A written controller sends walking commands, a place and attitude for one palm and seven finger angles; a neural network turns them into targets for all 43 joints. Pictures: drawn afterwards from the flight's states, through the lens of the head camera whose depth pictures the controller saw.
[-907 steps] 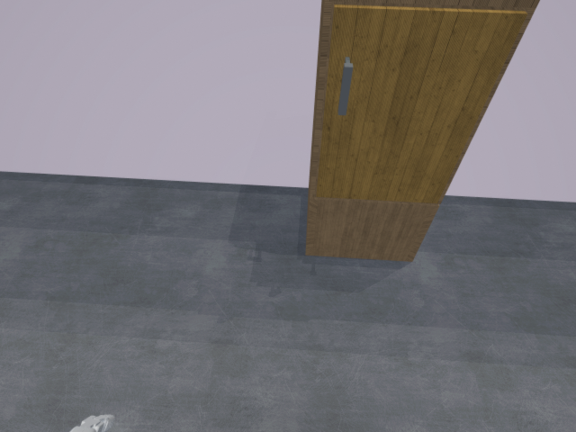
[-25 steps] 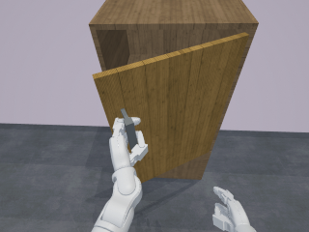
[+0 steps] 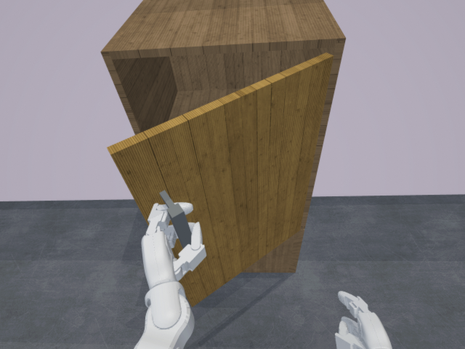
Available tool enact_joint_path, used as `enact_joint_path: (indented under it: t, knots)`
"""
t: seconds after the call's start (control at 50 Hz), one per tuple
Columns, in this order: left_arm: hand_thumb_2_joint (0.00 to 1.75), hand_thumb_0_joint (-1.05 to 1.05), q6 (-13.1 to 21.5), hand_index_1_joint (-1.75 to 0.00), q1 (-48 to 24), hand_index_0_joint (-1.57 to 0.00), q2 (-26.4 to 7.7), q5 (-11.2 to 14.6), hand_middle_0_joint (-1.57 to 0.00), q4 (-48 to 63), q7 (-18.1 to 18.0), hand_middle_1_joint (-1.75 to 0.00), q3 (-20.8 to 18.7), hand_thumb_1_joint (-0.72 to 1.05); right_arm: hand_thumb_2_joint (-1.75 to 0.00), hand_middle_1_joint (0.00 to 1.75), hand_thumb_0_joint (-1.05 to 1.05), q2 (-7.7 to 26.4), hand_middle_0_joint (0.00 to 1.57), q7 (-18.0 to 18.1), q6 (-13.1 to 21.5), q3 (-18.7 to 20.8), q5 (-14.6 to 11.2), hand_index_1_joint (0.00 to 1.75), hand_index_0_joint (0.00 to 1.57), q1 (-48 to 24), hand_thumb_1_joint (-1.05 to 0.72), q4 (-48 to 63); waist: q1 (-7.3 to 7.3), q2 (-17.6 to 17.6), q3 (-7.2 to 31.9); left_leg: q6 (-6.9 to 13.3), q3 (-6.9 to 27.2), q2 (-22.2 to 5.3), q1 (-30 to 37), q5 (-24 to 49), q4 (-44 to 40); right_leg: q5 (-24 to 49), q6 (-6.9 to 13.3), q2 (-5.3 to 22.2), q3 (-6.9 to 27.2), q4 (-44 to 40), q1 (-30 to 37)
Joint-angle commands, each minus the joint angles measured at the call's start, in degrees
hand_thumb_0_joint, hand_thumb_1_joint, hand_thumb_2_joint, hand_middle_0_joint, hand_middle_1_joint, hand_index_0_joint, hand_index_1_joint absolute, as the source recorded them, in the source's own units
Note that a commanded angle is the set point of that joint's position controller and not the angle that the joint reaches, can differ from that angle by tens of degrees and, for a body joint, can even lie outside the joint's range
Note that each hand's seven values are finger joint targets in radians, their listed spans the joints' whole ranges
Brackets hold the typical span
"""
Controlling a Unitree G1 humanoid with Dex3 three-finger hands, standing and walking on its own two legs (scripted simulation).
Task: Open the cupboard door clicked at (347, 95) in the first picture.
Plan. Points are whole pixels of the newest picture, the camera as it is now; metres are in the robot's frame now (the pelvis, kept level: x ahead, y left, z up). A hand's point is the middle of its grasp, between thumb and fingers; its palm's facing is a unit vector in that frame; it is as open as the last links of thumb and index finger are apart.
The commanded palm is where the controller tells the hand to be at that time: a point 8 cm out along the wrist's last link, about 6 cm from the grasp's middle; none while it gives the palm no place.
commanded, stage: open thumb and fingers to let go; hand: left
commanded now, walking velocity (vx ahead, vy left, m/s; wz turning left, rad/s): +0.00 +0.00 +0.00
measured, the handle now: (178, 224) +0.31 +0.11 +0.07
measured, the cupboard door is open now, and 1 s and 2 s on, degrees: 37 38 39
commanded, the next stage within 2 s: slide the hand sideways off the handle in 0.68 s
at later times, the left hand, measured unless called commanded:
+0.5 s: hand (188, 247) +0.27 +0.09 +0.07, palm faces +0.35 -0.94 -0.04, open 13.9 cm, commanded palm +0.22 +0.11 +0.07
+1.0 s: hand (190, 275) +0.22 +0.08 +0.07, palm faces -0.12 -0.99 +0.01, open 16.4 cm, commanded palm +0.21 +0.11 +0.07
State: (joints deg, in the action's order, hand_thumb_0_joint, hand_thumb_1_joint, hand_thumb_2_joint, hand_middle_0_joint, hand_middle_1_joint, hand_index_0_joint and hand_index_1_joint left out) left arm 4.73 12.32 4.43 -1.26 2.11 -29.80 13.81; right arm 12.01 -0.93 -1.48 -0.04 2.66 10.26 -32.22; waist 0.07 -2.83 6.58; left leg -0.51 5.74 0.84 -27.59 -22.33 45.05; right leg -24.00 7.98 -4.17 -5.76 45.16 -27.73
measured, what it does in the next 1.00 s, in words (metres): shifts its weight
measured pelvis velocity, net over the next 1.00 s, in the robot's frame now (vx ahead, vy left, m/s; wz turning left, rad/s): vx -0.02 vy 0.06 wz -0.01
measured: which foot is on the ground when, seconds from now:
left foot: down 0.00-1.00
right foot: down 0.00-1.00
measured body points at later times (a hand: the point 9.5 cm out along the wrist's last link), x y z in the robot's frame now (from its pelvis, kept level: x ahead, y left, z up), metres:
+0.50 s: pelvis +0.00 +0.01 -0.01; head +0.02 -0.03 +0.44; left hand +0.24 +0.13 +0.08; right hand +0.18 -0.20 -0.10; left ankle -0.01 +0.17 -0.70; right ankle -0.01 -0.02 -0.71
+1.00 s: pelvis -0.02 +0.06 -0.01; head +0.00 +0.03 +0.44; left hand +0.22 +0.13 +0.07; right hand +0.15 -0.16 -0.10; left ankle -0.01 +0.17 -0.71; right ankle -0.01 -0.02 -0.71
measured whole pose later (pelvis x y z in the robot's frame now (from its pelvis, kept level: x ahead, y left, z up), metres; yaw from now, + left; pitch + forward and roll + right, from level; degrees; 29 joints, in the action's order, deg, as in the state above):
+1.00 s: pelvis -0.02 +0.06 -0.01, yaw -1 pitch +6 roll +0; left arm 12.0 13.6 -0.3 -0.2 3.5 -10.0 20.4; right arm 12.3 -1.5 3.0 -0.9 -0.1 14.4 -27.0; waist 0.2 -3.4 4.8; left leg 0.2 3.3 2.7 -31.8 -24.9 51.0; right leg -24.7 3.9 -1.8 -4.1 50.7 -31.9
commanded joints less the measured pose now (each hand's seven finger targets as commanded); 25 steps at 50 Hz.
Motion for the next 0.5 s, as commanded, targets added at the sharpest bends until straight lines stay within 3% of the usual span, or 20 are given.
enact_joint_path:
  t: [0.0,0.08,0.14,0.24,0.28,0.34,0.38,0.48]
  knots:
    - [0.66,0.00,5.55,-1.29,-3.80,-0.36,6.94,-2.20,-0.36,13.69,-1.35,-1.29,1.07,0.34,-0.90,0.30,0.00,2.27,0.20,0.37,3.78,0.73,0.15,0.30,0.20,-6.65,-0.90,10.57,0.24,8.79,9.49,0.88,-2.10,2.12,-2.98,7.68,1.16,26.19,-9.70,10.44,15.75,-11.79,11.01]
    - [0.54,0.00,6.59,-1.26,-6.16,-0.34,7.26,-2.23,-0.34,14.39,-0.33,-1.26,3.21,0.06,-0.90,0.30,0.00,3.10,0.20,0.70,4.43,0.97,0.09,0.30,0.20,-5.96,-0.90,10.76,-1.33,9.60,8.34,1.31,-1.84,1.83,-2.83,7.08,1.59,24.45,-10.06,10.41,15.17,-11.57,8.47]
    - [0.45,0.00,7.16,-1.24,-7.44,-0.32,6.48,-2.11,-0.32,13.52,-0.46,-1.24,2.52,-0.15,-0.90,0.30,0.00,3.23,0.20,0.97,4.95,1.06,0.04,0.30,0.20,-5.91,-0.90,10.57,-1.22,10.08,7.88,1.37,-1.57,1.82,-3.14,6.51,1.92,22.00,-9.98,10.52,15.68,-12.17,7.77]
    - [0.30,0.00,7.07,-1.20,-4.82,-0.30,6.27,-1.70,-0.30,13.84,-0.46,-1.20,1.90,-0.50,-0.90,0.30,0.00,3.08,0.20,0.96,5.33,1.14,-0.13,0.30,0.20,-4.86,-0.90,10.93,-0.43,11.04,11.25,1.21,-1.87,1.87,-3.31,8.56,1.71,29.89,-10.30,10.41,14.50,-9.97,10.97]
    - [0.30,0.00,7.07,-1.20,-5.78,-0.30,6.72,-1.52,-0.30,14.54,-0.59,-1.20,2.20,-0.50,-0.90,0.30,0.00,3.03,0.20,1.00,5.32,0.98,-0.18,0.30,0.20,-4.81,-0.90,10.99,-0.68,10.74,11.19,1.23,-2.20,1.91,-3.02,8.74,1.54,30.93,-10.35,10.22,13.83,-9.42,10.72]
    - [0.30,0.00,6.98,-1.05,-6.96,-0.27,7.00,-2.24,-0.27,14.29,-0.94,-1.05,2.95,-0.50,-0.90,0.30,0.00,3.05,0.20,0.91,5.45,0.96,-0.23,0.30,0.20,-4.83,-0.90,11.02,-0.93,8.69,9.93,1.39,-2.27,1.81,-2.13,8.45,1.56,25.95,-9.67,9.53,12.80,-9.61,8.21]
    - [0.30,0.00,6.98,-0.95,-7.40,-0.26,8.02,-2.38,-0.26,13.38,-1.02,-0.95,3.92,-0.50,-0.90,0.30,0.00,3.02,0.20,0.92,5.62,0.81,-0.14,0.30,0.20,-4.76,-0.90,10.98,-1.27,9.49,9.32,1.44,-2.21,1.71,-1.78,8.18,1.64,23.70,-9.74,9.49,12.56,-10.01,7.18]
    - [0.30,0.00,6.25,-0.70,-7.69,-0.22,9.24,-2.53,-0.22,13.57,-1.53,-0.70,4.82,-0.50,-0.90,0.30,0.00,3.03,0.20,0.71,5.97,0.94,-0.21,0.30,0.20,-4.45,-0.90,11.39,-0.95,9.24,10.97,1.47,-2.59,1.79,-0.84,9.30,1.31,25.04,-9.56,8.97,10.89,-9.04,7.48]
